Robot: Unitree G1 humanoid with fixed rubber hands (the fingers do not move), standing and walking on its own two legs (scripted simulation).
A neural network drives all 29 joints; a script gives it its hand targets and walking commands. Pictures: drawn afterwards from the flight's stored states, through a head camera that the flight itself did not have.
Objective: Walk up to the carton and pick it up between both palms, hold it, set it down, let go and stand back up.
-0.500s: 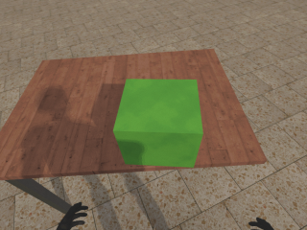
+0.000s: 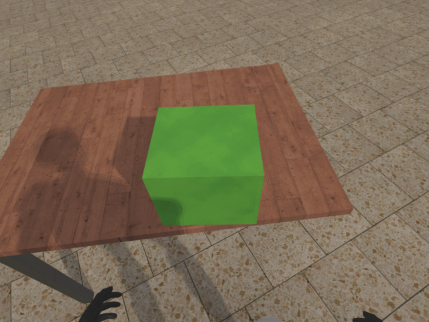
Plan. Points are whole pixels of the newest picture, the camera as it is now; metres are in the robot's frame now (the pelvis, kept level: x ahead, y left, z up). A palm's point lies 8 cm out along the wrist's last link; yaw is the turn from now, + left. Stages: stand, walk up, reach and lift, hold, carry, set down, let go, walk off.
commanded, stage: walk up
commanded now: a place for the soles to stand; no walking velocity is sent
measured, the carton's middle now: (207, 166) +0.45 +0.04 -0.01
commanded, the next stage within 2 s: stand in 0.58 s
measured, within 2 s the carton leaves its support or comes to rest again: neither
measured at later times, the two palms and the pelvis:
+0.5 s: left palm out of the picture +0.13 +0.26 -0.08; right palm out of the picture +0.06 -0.28 -0.10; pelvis +0.00 +0.00 +0.00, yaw -1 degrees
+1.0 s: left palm (101, 294) +0.18 +0.24 -0.06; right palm (375, 298) +0.17 -0.26 -0.06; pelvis +0.00 -0.01 +0.01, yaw +6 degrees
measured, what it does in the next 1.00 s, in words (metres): stands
